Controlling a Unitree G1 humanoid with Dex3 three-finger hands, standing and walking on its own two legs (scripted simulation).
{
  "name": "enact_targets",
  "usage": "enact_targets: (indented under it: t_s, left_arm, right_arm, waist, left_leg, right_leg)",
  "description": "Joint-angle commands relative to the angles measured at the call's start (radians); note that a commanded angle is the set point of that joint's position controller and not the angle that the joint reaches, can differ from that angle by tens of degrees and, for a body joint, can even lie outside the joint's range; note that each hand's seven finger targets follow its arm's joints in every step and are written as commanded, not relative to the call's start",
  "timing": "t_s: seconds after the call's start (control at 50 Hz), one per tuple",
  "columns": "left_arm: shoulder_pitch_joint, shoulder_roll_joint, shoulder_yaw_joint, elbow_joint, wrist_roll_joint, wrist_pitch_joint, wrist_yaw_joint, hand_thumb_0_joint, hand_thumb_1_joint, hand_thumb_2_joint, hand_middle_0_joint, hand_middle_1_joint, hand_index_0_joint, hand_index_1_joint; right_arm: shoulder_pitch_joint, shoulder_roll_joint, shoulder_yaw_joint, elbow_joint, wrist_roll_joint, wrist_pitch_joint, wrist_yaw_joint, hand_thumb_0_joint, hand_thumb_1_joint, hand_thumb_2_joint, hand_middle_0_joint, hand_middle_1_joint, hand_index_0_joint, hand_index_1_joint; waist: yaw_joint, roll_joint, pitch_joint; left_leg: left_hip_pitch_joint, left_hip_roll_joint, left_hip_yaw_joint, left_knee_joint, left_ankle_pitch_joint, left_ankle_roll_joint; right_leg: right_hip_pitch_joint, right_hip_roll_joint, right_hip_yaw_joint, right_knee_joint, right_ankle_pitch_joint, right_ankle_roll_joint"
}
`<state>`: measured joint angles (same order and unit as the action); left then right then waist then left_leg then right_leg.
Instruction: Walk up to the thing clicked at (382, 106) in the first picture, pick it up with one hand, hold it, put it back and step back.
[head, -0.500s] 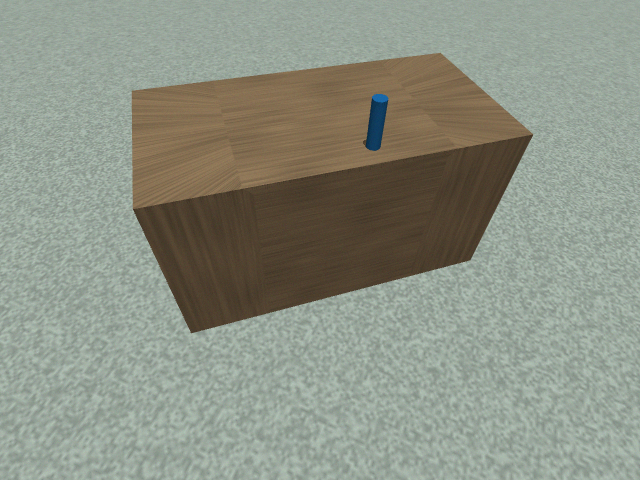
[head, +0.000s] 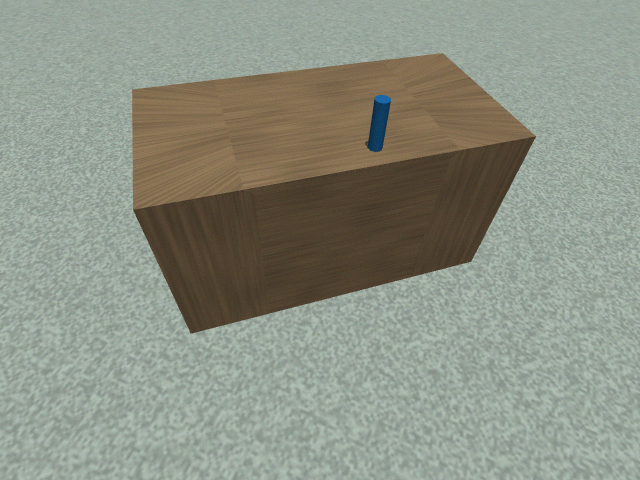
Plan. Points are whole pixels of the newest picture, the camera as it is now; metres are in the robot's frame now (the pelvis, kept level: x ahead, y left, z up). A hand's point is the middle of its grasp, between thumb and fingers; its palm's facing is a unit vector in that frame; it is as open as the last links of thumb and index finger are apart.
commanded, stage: stand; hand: right
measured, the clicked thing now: (378, 124) +0.96 -0.11 -0.11
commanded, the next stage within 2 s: walk up in 0.62 s
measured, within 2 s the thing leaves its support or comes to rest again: neither
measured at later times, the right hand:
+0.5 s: hand out of the picture +0.08 -0.25 -0.16, palm faces -0.04 +0.94 -0.34, open 7.4 cm
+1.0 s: hand out of the picture +0.17 -0.29 -0.15, palm faces -0.18 +0.91 -0.37, open 7.4 cm
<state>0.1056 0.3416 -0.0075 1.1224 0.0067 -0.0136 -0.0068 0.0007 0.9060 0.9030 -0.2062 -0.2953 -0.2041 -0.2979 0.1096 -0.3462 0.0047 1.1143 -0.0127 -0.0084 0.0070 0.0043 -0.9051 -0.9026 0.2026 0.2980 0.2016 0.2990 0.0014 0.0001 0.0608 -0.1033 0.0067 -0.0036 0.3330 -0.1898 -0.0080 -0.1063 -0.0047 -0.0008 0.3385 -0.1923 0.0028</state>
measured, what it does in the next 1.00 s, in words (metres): lifts its left foot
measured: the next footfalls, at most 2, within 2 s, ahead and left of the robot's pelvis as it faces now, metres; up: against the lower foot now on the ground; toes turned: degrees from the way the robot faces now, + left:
left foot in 1.16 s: +0.29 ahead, +0.13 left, +0.00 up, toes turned +14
right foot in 1.58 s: +0.42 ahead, -0.17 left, +0.00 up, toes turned +8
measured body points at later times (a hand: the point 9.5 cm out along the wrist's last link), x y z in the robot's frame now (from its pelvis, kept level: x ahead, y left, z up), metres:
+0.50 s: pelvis +0.00 +0.00 +0.00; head +0.01 +0.00 +0.45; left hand +0.07 +0.30 -0.13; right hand +0.08 -0.29 -0.13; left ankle +0.00 +0.12 -0.75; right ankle +0.00 -0.12 -0.75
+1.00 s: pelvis +0.08 -0.02 -0.01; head +0.10 -0.03 +0.44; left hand +0.06 +0.30 -0.12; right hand +0.18 -0.34 -0.13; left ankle +0.08 +0.11 -0.70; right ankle +0.02 -0.13 -0.75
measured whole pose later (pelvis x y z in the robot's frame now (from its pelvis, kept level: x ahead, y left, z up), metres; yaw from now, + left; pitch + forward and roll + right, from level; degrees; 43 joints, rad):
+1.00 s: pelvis +0.08 -0.02 -0.01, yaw +7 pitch -2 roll +0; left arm 0.31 0.39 0.08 0.95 0.03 -0.06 -0.05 0.00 0.91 0.90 -0.21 -0.30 -0.20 -0.30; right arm 0.27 -0.41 -0.07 0.96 -0.03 -0.02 0.04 0.01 -0.91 -0.90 0.20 0.30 0.20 0.30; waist 0.05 0.01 0.08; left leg -0.43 0.01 -0.02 0.92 -0.38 0.02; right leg -0.02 0.00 -0.08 0.37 -0.32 -0.03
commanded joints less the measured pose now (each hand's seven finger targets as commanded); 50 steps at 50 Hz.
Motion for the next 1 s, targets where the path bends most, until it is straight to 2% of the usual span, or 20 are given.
enact_targets:
  t_s: [0.0, 0.2, 0.58, 0.6, 0.62, 0.66, 0.68, 0.7, 0.72, 0.76, 0.78, 0.8, 0.82, 0.84, 0.86, 0.88, 0.92, 0.94, 0.96, 0.98]
  left_arm:
    - [-0.039, 0.211, 0.043, -0.062, 0.002, -0.021, 0.016, 0.0, 0.9, 0.9, -0.2, -0.3, -0.2, -0.3]
    - [-0.034, 0.21, 0.045, -0.061, 0.003, -0.018, 0.017, 0.0, 0.9, 0.9, -0.2, -0.3, -0.2, -0.3]
    - [-0.026, 0.214, 0.046, -0.062, 0.005, -0.017, 0.018, 0.0, 0.9, 0.9, -0.2, -0.3, -0.2, -0.3]
    - [-0.005, 0.293, 0.115, -0.127, 0.025, -0.025, -0.015, 0.0, 0.9, 0.9, -0.2, -0.3, -0.2, -0.3]
    - [-0.001, 0.283, 0.12, -0.133, 0.037, -0.022, -0.024, 0.0, 0.9, 0.9, -0.2, -0.3, -0.2, -0.3]
    - [-0.02, 0.247, 0.123, -0.171, 0.041, -0.019, -0.037, 0.0, 0.9, 0.9, -0.2, -0.3, -0.2, -0.3]
    - [-0.024, 0.229, 0.124, -0.19, 0.04, -0.02, -0.042, 0.0, 0.9, 0.9, -0.2, -0.3, -0.2, -0.3]
    - [-0.004, 0.225, 0.128, -0.197, 0.032, -0.019, -0.044, 0.0, 0.9, 0.9, -0.2, -0.3, -0.2, -0.3]
    - [-0.005, 0.225, 0.131, -0.214, 0.026, -0.025, -0.048, 0.0, 0.9, 0.9, -0.2, -0.3, -0.2, -0.3]
    - [0.056, 0.223, 0.138, -0.215, 0.027, -0.04, -0.05, 0.0, 0.9, 0.9, -0.2, -0.3, -0.2, -0.3]
    - [0.15, 0.224, 0.146, -0.191, 0.032, -0.046, -0.045, 0.0, 0.9, 0.9, -0.2, -0.3, -0.2, -0.3]
    - [0.261, 0.264, 0.164, -0.165, 0.044, -0.055, -0.036, 0.0, 0.9, 0.9, -0.2, -0.3, -0.2, -0.3]
    - [0.335, 0.36, 0.186, -0.16, 0.059, -0.062, -0.026, 0.0, 0.9, 0.9, -0.2, -0.3, -0.2, -0.3]
    - [0.223, 0.391, 0.189, -0.21, 0.061, -0.063, -0.024, 0.0, 0.9, 0.9, -0.2, -0.3, -0.2, -0.3]
    - [0.141, 0.382, 0.184, -0.248, 0.049, -0.058, -0.027, 0.0, 0.9, 0.9, -0.2, -0.3, -0.2, -0.3]
    - [0.111, 0.337, 0.17, -0.269, 0.036, -0.061, -0.029, 0.0, 0.9, 0.9, -0.2, -0.3, -0.2, -0.3]
    - [0.129, 0.266, 0.146, -0.268, 0.025, -0.071, -0.023, 0.0, 0.9, 0.9, -0.2, -0.3, -0.2, -0.3]
    - [0.16, 0.267, 0.144, -0.261, 0.02, -0.071, -0.022, 0.0, 0.9, 0.9, -0.2, -0.3, -0.2, -0.3]
    - [0.181, 0.271, 0.143, -0.261, 0.018, -0.069, -0.021, 0.0, 0.9, 0.9, -0.2, -0.3, -0.2, -0.3]
    - [0.184, 0.278, 0.143, -0.276, 0.023, -0.068, -0.021, 0.0, 0.9, 0.9, -0.2, -0.3, -0.2, -0.3]
  right_arm:
    - [-0.033, -0.208, -0.038, -0.055, 0.004, -0.027, -0.017, 0.0, -0.9, -0.9, 0.2, 0.3, 0.2, 0.3]
    - [-0.034, -0.211, -0.04, -0.056, 0.005, -0.025, -0.018, 0.0, -0.9, -0.9, 0.2, 0.3, 0.2, 0.3]
    - [-0.031, -0.214, -0.041, -0.058, 0.004, -0.025, -0.018, 0.0, -0.9, -0.9, 0.2, 0.3, 0.2, 0.3]
    - [0.072, -0.268, -0.094, -0.1, -0.003, -0.034, 0.001, 0.0, -0.9, -0.9, 0.2, 0.3, 0.2, 0.3]
    - [0.087, -0.293, -0.103, -0.1, -0.013, -0.036, 0.008, 0.0, -0.9, -0.9, 0.2, 0.3, 0.2, 0.3]
    - [0.092, -0.306, -0.115, -0.117, -0.019, -0.037, 0.011, 0.0, -0.9, -0.9, 0.2, 0.3, 0.2, 0.3]
    - [0.089, -0.321, -0.13, -0.138, -0.023, -0.039, 0.01, 0.0, -0.9, -0.9, 0.2, 0.3, 0.2, 0.3]
    - [0.065, -0.34, -0.142, -0.161, -0.028, -0.047, 0.007, 0.0, -0.9, -0.9, 0.2, 0.3, 0.2, 0.3]
    - [0.073, -0.335, -0.146, -0.179, -0.028, -0.052, 0.006, 0.0, -0.9, -0.9, 0.2, 0.3, 0.2, 0.3]
    - [0.056, -0.307, -0.143, -0.213, -0.026, -0.05, 0.013, 0.0, -0.9, -0.9, 0.2, 0.3, 0.2, 0.3]
    - [0.003, -0.29, -0.139, -0.236, -0.023, -0.044, 0.017, 0.0, -0.9, -0.9, 0.2, 0.3, 0.2, 0.3]
    - [-0.033, -0.213, -0.115, -0.265, -0.012, -0.041, 0.022, 0.0, -0.9, -0.9, 0.2, 0.3, 0.2, 0.3]
    - [-0.062, -0.134, -0.094, -0.299, -0.007, -0.041, 0.017, 0.0, -0.9, -0.9, 0.2, 0.3, 0.2, 0.3]
    - [-0.035, -0.192, -0.109, -0.298, -0.017, -0.04, 0.004, 0.0, -0.9, -0.9, 0.2, 0.3, 0.2, 0.3]
    - [0.048, -0.244, -0.117, -0.274, -0.019, -0.049, 0.003, 0.0, -0.9, -0.9, 0.2, 0.3, 0.2, 0.3]
    - [0.082, -0.261, -0.117, -0.257, -0.012, -0.054, 0.009, 0.0, -0.9, -0.9, 0.2, 0.3, 0.2, 0.3]
    - [0.116, -0.227, -0.111, -0.246, -0.007, -0.057, 0.026, 0.0, -0.9, -0.9, 0.2, 0.3, 0.2, 0.3]
    - [0.109, -0.213, -0.108, -0.256, -0.009, -0.056, 0.032, 0.0, -0.9, -0.9, 0.2, 0.3, 0.2, 0.3]
    - [0.105, -0.205, -0.106, -0.269, -0.006, -0.053, 0.037, 0.0, -0.9, -0.9, 0.2, 0.3, 0.2, 0.3]
    - [0.084, -0.201, -0.105, -0.292, -0.003, -0.05, 0.043, 0.0, -0.9, -0.9, 0.2, 0.3, 0.2, 0.3]
  waist:
    - [0.001, 0.007, -0.09]
    - [0.003, 0.008, -0.073]
    - [0.002, 0.001, -0.082]
    - [0.006, -0.037, -0.139]
    - [0.008, 0.016, -0.064]
    - [0.002, 0.08, 0.035]
    - [-0.003, 0.11, 0.078]
    - [0.011, 0.125, 0.081]
    - [0.008, 0.118, 0.065]
    - [0.038, 0.139, -0.002]
    - [0.097, 0.136, -0.032]
    - [0.157, 0.007, -0.079]
    - [0.194, -0.232, -0.046]
    - [0.142, -0.115, 0.018]
    - [0.09, -0.065, 0.051]
    - [0.057, -0.032, 0.09]
    - [0.032, -0.073, 0.084]
    - [0.042, -0.104, 0.074]
    - [0.049, -0.126, 0.072]
    - [0.053, -0.138, 0.072]
  left_leg:
    - [0.009, 0.124, -0.092, -0.047, 0.172, 0.036]
    - [0.005, 0.122, -0.094, -0.057, 0.141, 0.034]
    - [0.011, 0.121, -0.098, -0.058, 0.155, 0.035]
    - [-0.054, 0.083, -0.165, -0.02, -0.317, 0.111]
    - [-0.134, 0.124, -0.247, -0.05, -0.474, 0.133]
    - [-0.125, 0.191, -0.363, -0.117, -0.56, 0.175]
    - [-0.109, 0.246, -0.438, -0.14, -0.521, 0.205]
    - [-0.079, 0.285, -0.482, -0.15, -0.457, 0.238]
    - [-0.042, 0.294, -0.479, -0.129, -0.39, 0.249]
    - [-0.077, 0.229, -0.393, -0.044, -0.333, 0.214]
    - [-0.199, 0.17, -0.295, 0.068, -0.269, 0.171]
    - [-0.376, 0.049, -0.15, 0.266, -0.216, 0.104]
    - [-0.657, -0.113, -0.031, 0.554, -0.347, 0.055]
    - [-0.688, -0.028, -0.085, 0.648, -0.322, 0.036]
    - [-0.632, 0.038, -0.093, 0.656, -0.29, 0.032]
    - [-0.619, 0.062, -0.095, 0.665, -0.26, 0.035]
    - [-0.582, 0.056, -0.066, 0.613, -0.189, 0.036]
    - [-0.551, 0.049, -0.052, 0.579, -0.165, 0.039]
    - [-0.527, 0.038, -0.025, 0.564, -0.141, 0.037]
    - [-0.514, 0.038, -0.007, 0.512, -0.125, 0.033]
  right_leg:
    - [0.014, -0.122, 0.09, -0.051, 0.178, -0.029]
    - [0.005, -0.121, 0.088, -0.062, 0.138, -0.027]
    - [0.012, -0.124, 0.085, -0.059, 0.144, -0.026]
    - [0.06, -0.054, 0.017, 0.059, -0.329, -0.05]
    - [-0.02, -0.057, 0.038, 0.126, -0.434, -0.062]
    - [-0.221, -0.021, 0.001, 0.229, -0.395, -0.053]
    - [-0.288, -0.006, -0.016, 0.32, -0.3, -0.048]
    - [-0.327, -0.041, 0.028, 0.35, -0.268, -0.047]
    - [-0.331, -0.064, 0.065, 0.28, -0.283, -0.061]
    - [-0.197, -0.054, 0.06, 0.159, -0.24, -0.071]
    - [0.009, -0.035, 0.037, 0.048, -0.171, -0.079]
    - [0.253, -0.082, 0.121, -0.07, -0.226, -0.089]
    - [0.367, -0.286, 0.458, -0.18, -0.389, -0.13]
    - [0.249, -0.427, 0.565, -0.234, -0.473, -0.203]
    - [0.172, -0.463, 0.567, -0.226, -0.429, -0.271]
    - [0.159, -0.398, 0.444, -0.202, -0.275, -0.258]
    - [0.217, -0.263, 0.184, -0.109, 0.189, -0.189]
    - [0.205, -0.232, 0.115, -0.072, 0.329, -0.17]
    - [0.188, -0.213, 0.067, -0.055, 0.408, -0.155]
    - [0.177, -0.212, 0.043, -0.047, 0.438, -0.168]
